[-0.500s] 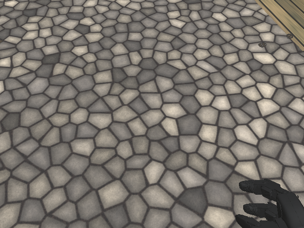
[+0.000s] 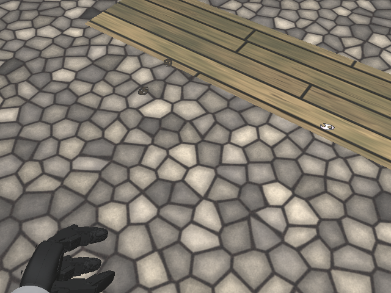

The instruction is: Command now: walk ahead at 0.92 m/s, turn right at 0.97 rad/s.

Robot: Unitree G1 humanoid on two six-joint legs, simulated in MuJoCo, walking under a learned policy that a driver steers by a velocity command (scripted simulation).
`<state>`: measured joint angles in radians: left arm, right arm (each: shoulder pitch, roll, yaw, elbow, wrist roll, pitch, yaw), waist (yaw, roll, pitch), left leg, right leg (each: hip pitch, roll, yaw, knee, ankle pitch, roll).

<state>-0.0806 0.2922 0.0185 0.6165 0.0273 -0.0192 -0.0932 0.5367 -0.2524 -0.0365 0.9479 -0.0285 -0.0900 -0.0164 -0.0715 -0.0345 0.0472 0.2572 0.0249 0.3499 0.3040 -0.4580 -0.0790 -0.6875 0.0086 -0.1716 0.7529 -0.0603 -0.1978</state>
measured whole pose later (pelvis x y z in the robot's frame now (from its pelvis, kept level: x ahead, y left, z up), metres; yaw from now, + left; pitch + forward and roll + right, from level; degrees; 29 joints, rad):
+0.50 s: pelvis +0.33 +0.02 +0.00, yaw +1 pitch +1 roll -1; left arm 0.15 0.27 0.05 0.77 0.02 -0.01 0.07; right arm 0.21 -0.27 -0.06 0.69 0.00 -0.08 0.05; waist 0.00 0.03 0.05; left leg -0.53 -0.05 0.07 0.58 -0.07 0.10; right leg -0.18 0.07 -0.16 0.86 -0.46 -0.04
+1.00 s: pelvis +0.45 -0.02 +0.02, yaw +30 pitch +2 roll -1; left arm 0.13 0.30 0.08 0.73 0.02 -0.02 0.02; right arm 0.15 -0.35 -0.10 0.53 0.03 0.06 -0.02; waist -0.02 0.05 0.04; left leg -0.47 -0.22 -0.29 0.76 -0.40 0.01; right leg -0.34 0.06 0.12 0.48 -0.15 0.01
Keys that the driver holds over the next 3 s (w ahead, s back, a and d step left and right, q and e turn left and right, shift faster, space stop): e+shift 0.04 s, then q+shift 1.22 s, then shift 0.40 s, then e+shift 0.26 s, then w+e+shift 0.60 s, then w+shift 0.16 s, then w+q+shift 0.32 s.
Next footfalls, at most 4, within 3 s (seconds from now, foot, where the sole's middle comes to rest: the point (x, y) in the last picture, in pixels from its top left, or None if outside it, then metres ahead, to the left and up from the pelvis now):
0.04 right None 0.22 -0.02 -0.75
0.48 left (167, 276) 0.51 0.09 -0.75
0.94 right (218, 251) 0.59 -0.09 -0.75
1.42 left None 0.39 0.10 -0.75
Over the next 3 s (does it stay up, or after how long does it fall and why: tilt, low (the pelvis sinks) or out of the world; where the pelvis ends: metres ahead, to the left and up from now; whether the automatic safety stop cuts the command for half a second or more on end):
stays up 1.05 0.19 0.00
